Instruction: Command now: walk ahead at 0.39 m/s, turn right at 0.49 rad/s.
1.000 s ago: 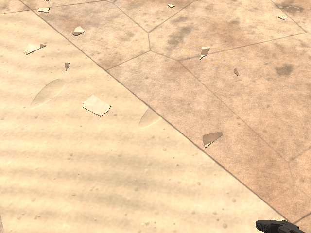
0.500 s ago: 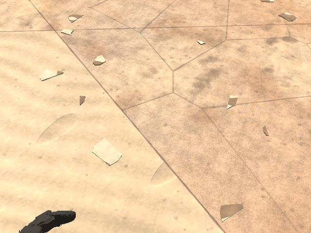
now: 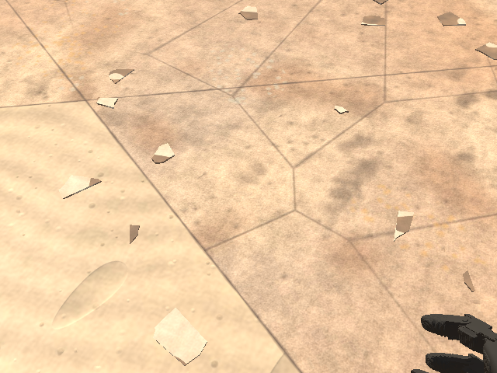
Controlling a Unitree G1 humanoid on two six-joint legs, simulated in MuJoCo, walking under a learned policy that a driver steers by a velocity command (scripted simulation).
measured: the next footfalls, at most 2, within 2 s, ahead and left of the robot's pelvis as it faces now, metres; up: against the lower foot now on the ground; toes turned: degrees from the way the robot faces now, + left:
right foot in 0.46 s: +0.20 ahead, -0.15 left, +0.00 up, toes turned -19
left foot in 0.84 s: +0.26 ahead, +0.08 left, +0.00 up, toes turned -25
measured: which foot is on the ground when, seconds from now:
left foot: down 0.00-0.46, up 0.48-0.82, down 0.84-1.00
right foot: down 0.00-0.00, up 0.02-0.44, down 0.46-1.00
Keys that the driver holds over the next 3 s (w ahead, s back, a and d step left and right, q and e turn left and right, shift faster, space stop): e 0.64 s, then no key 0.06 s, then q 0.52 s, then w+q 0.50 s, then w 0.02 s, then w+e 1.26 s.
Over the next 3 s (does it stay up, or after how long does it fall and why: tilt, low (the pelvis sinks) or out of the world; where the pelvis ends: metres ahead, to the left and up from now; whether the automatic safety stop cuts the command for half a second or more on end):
stays up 0.97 -0.07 -0.01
